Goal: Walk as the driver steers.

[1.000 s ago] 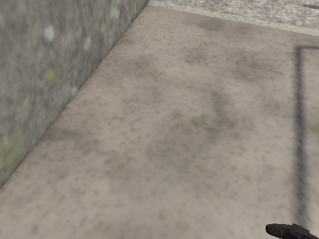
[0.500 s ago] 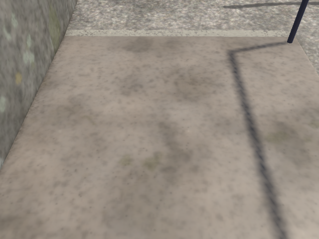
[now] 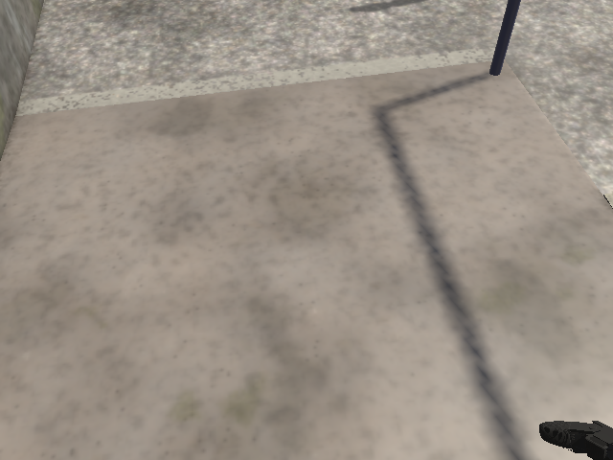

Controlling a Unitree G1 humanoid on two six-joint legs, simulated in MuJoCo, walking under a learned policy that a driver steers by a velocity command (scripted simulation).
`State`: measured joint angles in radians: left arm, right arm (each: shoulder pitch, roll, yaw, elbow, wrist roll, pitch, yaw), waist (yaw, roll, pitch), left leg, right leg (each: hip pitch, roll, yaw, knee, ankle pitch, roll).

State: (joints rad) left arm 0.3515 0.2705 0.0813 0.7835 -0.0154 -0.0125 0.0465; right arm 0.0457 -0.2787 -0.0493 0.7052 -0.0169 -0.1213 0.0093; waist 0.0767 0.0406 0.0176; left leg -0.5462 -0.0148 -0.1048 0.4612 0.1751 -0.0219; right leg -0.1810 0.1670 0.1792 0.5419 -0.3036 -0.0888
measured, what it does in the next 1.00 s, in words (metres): walks ahead: left foot, then right foot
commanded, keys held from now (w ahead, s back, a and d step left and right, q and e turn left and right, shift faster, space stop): no key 0.60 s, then w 0.40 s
